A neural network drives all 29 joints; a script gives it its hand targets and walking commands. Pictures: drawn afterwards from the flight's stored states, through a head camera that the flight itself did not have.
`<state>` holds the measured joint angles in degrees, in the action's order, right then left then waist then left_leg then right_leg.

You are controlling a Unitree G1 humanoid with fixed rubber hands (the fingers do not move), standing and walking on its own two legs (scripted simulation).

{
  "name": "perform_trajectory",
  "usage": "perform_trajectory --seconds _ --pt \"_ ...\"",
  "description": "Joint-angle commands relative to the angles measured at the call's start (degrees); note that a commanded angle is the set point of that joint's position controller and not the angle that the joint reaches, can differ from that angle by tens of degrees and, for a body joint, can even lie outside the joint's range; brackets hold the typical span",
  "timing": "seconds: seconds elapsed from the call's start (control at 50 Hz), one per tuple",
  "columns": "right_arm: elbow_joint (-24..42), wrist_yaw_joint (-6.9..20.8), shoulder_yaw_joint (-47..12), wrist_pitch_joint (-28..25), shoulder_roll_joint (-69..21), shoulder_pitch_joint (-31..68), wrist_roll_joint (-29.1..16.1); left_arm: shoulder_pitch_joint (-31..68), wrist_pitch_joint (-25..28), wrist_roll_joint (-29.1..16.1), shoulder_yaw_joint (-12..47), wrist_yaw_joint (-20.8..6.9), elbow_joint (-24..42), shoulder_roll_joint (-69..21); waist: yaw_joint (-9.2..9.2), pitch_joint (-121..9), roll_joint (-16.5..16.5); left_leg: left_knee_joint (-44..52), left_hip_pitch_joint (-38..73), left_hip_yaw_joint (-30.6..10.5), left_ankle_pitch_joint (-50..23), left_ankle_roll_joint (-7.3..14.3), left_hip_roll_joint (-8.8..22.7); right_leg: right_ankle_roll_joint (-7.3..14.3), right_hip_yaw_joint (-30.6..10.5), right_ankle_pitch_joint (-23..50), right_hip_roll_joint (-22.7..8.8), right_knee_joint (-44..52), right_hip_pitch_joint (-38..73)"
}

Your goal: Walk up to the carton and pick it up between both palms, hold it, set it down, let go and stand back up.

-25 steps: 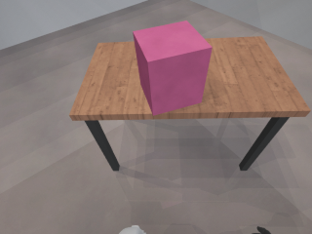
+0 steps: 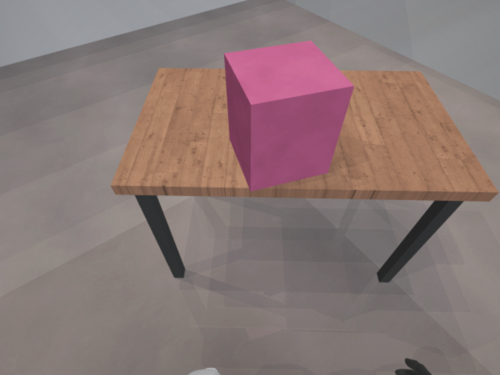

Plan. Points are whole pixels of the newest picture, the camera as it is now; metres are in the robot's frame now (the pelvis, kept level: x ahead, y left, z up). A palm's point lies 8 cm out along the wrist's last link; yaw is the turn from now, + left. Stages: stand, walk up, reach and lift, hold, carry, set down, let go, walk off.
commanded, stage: walk up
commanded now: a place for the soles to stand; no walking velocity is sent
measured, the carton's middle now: (280, 117) +0.67 -0.06 +0.02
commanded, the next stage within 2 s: none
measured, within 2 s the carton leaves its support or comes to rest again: neither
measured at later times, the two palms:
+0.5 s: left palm out of the picture +0.05 +0.28 -0.11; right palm out of the picture +0.06 -0.33 -0.11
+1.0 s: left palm out of the picture +0.11 +0.25 -0.08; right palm (459, 343) +0.20 -0.36 -0.11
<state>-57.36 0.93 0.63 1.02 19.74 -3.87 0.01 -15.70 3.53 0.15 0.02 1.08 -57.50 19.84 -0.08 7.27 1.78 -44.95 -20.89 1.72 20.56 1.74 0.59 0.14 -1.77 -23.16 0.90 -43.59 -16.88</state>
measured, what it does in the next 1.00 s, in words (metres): walks ahead: right foot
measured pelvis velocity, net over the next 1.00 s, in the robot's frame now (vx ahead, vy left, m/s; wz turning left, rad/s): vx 0.09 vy -0.06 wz -0.01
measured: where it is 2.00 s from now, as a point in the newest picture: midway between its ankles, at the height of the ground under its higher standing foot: (278, 362)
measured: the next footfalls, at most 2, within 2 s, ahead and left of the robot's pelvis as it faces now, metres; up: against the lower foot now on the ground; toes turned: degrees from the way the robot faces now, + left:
right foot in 0.58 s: +0.07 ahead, -0.16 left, +0.00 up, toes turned -2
left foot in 1.04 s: +0.22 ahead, +0.05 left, +0.00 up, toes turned +1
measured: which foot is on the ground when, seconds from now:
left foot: down 0.00-0.58, up 0.60-1.00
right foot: down 0.00-0.30, up 0.32-0.56, down 0.58-1.00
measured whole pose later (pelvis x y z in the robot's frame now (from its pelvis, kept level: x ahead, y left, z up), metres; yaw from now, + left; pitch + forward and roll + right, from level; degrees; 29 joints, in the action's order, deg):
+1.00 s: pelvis +0.09 -0.06 +0.01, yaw -1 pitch +1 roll -1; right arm -56.2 1.9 2.1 -1.6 22.3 -2.8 0.0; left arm -16.1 3.6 0.1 0.0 -1.0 -55.4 21.1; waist -0.1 6.1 4.5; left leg -45.9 -28.4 1.0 25.9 0.6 0.9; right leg 2.8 2.1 -23.6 2.0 -35.3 -12.5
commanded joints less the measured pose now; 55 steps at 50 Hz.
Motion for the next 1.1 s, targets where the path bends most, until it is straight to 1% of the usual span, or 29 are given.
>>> perform_trajectory --seconds 0.0,0.04,0.08,0.12,0.16,0.2,0.24,0.26,0.28,0.32,0.38,0.48,0.5,0.52,0.54,0.56,0.58,0.6,0.66,0.68,0.7,0.84,0.9,0.96,1.0,1.02,1.04,1.06,1.08 --pt "3.73 -1.0 4.48 -2.15 15.02 4.58 0.73 -0.01 -0.11 -0.72 -2.97 1.76 2.09 11.32 -0.16 -8.57 2.71 19.02 9.02 -16.44 -14.97 11.61 16.37 2.14 -0.39 9.33 -1.02 -1.6 -2.61" --pt "4.6 -1.07 4.5 -1.72 14.77 7.78 0.72 -1.83 0.32 -0.65 -3.77 1.56 1.73 13.17 -1.47 -8.43 3.11 15.67 5.3 -12.3 -11.63 9.02 14.09 3.08 -2.56 11.82 -1.89 3.0 0.03" --pt "4.7 -0.66 4.72 -0.9 14.03 7.82 0.37 -0.44 0.92 0.5 -4.18 1.45 1.93 15.48 -0.46 -6.07 1.79 9.66 3.66 -7.97 -7.83 2.97 7.02 6.0 -13.97 14.34 -6.97 13.36 -1.89" --pt "4.15 -0.68 4.67 -0.3 12.6 6.76 0.28 2.29 1.5 0.93 -5.11 1.5 3.03 19.52 0.92 -5.47 -5.19 2.68 5.04 -4.5 -1.23 0.29 1.9 10.76 -23.92 12.98 -13.12 19.1 -6.12" --pt "2.34 -0.3 4.88 -0.27 11.98 4.93 0.59 5.65 1.3 0.95 -4.74 1.74 3.9 19.0 1.72 -4.95 -3.59 4.24 7.85 -5.24 2.48 0.53 1.17 11.42 -24.37 12.77 -14.36 19.19 -9.07" --pt "1.64 -0.43 4.9 -0.98 13.29 1.98 0.65 7.53 0.77 0.52 -3.49 1.43 4.13 16.28 3.13 -5.02 -4.96 13.73 14.08 -8.57 -0.22 1.95 4.86 6.36 -15.78 11.89 -9.33 14.79 -13.61" --pt "1.59 -0.33 4.7 -1.9 14.66 3.36 0.99 6.52 -0.02 -0.52 -3.11 1.33 3.91 13.0 1.78 -6.92 4.3 23.28 13.05 -17.57 0.23 7.0 12.28 2.6 -4.77 9.43 -1.63 3.07 -9.67" --pt "1.35 -0.51 4.86 -2.1 15.55 3.25 0.67 4.68 -0.11 -0.46 -3.39 1.3 3.33 12.8 1.08 -7.8 3.8 24.14 10.45 -19.82 -0.89 10.26 15.67 1.72 -1.02 4.97 0.17 -1.53 -6.47" --pt "0.98 0.49 8.59 -4.07 23.04 -7.02 0.91 3.77 -0.1 1.88 -5.95 -0.88 7.17 16.58 4.68 -10.38 5.09 30.39 19.7 -32.45 29.77 13.21 21.44 2.64 -0.26 -11.19 0.99 -12.41 -17.92" --pt "0.89 0.06 9.65 -5.27 24.51 -6.93 0.9 2.83 -0.72 2.91 -7.03 -2.1 6.72 18.64 4.96 -3.4 5.63 35.58 20.24 -38.81 43.32 12.81 25.67 2.58 -2.96 -11.17 -1.78 -18.0 -28.4" --pt "3.4 -0.07 9.46 -4.93 22.99 -1.42 1.79 -1.08 -0.95 2.54 -7.7 -2.97 4.93 19.06 1.08 4.28 5.14 35.14 7.11 -30.74 36.82 12.03 22.62 0.53 -2.61 -7.81 -3.99 -15.53 -21.86" --pt "5.43 0.85 9.15 -4.85 22.09 -0.07 2.04 -3.79 -0.5 1.81 -8.03 -4.08 4.95 16.77 0.06 1.65 10.46 30.33 -0.04 -19.57 26.08 10.56 18.79 1.42 3.35 -9.23 -3.64 -1.37 -5.26" --pt "6.09 1.14 9.18 -4.2 21.75 3.09 2.41 -10.11 -0.17 1.62 -8.36 -4.04 2.99 15.72 -4.17 -1.94 11.14 25.46 -5.31 -14.08 26.22 8.52 16.52 2.76 4.74 -5.22 -2.83 5.85 5.93" --pt "7.13 1.23 7.94 -3.62 18.49 5.63 2.57 -17.11 0.28 1.55 -8.55 -3.28 -0.05 14.9 -7.61 -4.92 6.23 12.66 -11.63 -8.47 24.92 6.04 11.0 3.47 4.01 -3.37 -0.45 12.67 17.44" --pt "8.22 0.89 6.95 -2.89 13.67 5.79 2.21 -24.29 0.89 2.27 -10.57 -2.54 -1.52 21.34 -11.04 -6.42 -13.77 -12.81 -22.6 0.29 22.98 1.6 1.46 5.89 -16.68 -19.4 -7.34 27.74 24.41" --pt "8.44 0.26 5.03 -2.86 11.28 2.63 1.58 -16.27 1.38 1.66 -10.42 -1.53 1.76 25.29 -6.33 -1.99 -15.06 -24.07 -31.38 -2.5 14.55 -1.08 -4.04 5.75 -41.39 -26.06 -16.79 35.9 18.92" --pt "7.75 0.05 6.83 -2.43 16.33 3.36 1.06 -9.22 0.9 1.49 -10.2 -0.92 4.17 25.73 -4.53 -0.76 -4.45 -23.06 -26.17 -9.0 9.59 -1.37 -1.27 6.96 -46.88 -35.14 -20.86 40.64 10.39" --pt "7.23 0.44 6.94 -2.65 18.32 2.73 0.4 -5.69 1.23 1.1 -9.65 -0.55 4.86 25.97 -2.84 1.2 -2.5 -23.42 -24.74 -9.43 6.13 -1.3 0.45 8.25 -47.6 -34.21 -20.93 41.75 7.24" --pt "5.16 0.87 6.32 -3.45 16.25 -2.05 -0.37 -5.81 2.3 0.76 -7.85 -0.59 4.06 19.04 -1.61 -4.06 -7.32 -17.0 -20.81 -6.65 -0.93 -0.83 2.92 5.79 -26.97 4.49 -14.21 30.26 18.68" --pt "5.2 1.03 6.2 -3.54 15.36 -2.18 -0.82 -5.8 2.35 0.45 -7.64 -0.34 3.77 18.58 -1.83 -6.45 -7.6 -15.02 -20.88 -6.4 -0.98 -0.51 3.0 4.09 -23.39 12.77 -13.27 27.15 23.06" --pt "5.99 0.7 5.45 -3.86 14.83 -2.15 -0.44 -6.98 2.37 0.5 -7.68 -0.39 3.51 17.22 -2.18 -9.54 -7.21 -12.42 -21.34 -5.46 -1.41 -0.91 3.01 5.89 -21.07 22.74 -12.78 24.18 27.7" --pt "7.21 0.3 4.45 -3.91 13.2 1.35 0.39 -9.53 1.5 -0.15 -7.7 0.07 3.03 16.23 -3.6 -9.2 -10.95 -6.13 -22.52 -3.19 -0.4 -1.02 1.69 7.04 -17.55 40.05 -14.33 20.22 31.06" --pt "8.61 0.45 4.33 -4.39 12.44 5.27 0.81 -10.12 1.31 0.23 -6.85 -0.01 4.77 15.45 -5.3 -12.03 -12.55 0.25 -18.32 -2.83 -0.34 -0.03 2.16 11.15 -18.03 39.28 -15.0 17.8 31.29" --pt "7.7 0.37 4.17 -5.43 12.56 5.01 0.85 -9.22 0.95 0.16 -6.93 -0.01 4.75 15.62 -5.43 -11.54 -13.87 7.5 -15.7 0.04 -1.81 1.06 -0.39 9.36 -13.74 46.2 -12.26 13.67 31.5" --pt "4.75 -0.16 4.77 -6.26 11.63 -5.92 0.45 -2.18 0.39 -0.34 -6.0 -0.64 7.29 14.41 1.21 -15.53 -11.58 20.87 6.42 1.61 -10.19 2.0 -0.5 8.45 -7.92 44.6 -9.77 4.12 18.79" --pt "3.26 -0.72 6.74 -7.03 14.7 -14.57 0.85 1.56 0.62 -0.97 -5.83 -1.05 9.36 12.91 6.38 -22.23 -3.44 25.97 25.65 -2.94 -18.07 3.91 2.92 5.4 -4.7 36.6 -6.91 -9.42 8.06" --pt "2.44 -1.59 8.57 -7.63 21.12 -19.88 0.57 -0.91 1.1 -1.13 -4.16 -1.59 9.75 9.19 7.85 -28.97 6.84 22.85 44.3 -25.58 -11.86 8.12 18.68 1.47 -2.04 9.27 0.35 -20.75 -11.28" --pt "2.54 -1.71 8.7 -7.15 22.82 -18.29 0.02 -1.04 0.97 -0.28 -4.96 -1.33 9.12 12.92 7.15 -23.9 6.66 26.31 44.63 -39.24 -2.55 13.81 23.92 2.1 -0.44 -7.65 4.11 -22.12 -25.01" --pt "3.2 -1.44 8.63 -6.85 22.44 -16.47 -0.76 2.47 0.22 0.94 -5.62 -1.36 9.63 17.19 7.08 -17.53 1.24 26.45 35.21 -38.61 2.58 15.14 25.41 2.03 -5.36 -9.62 0.65 -25.86 -24.99"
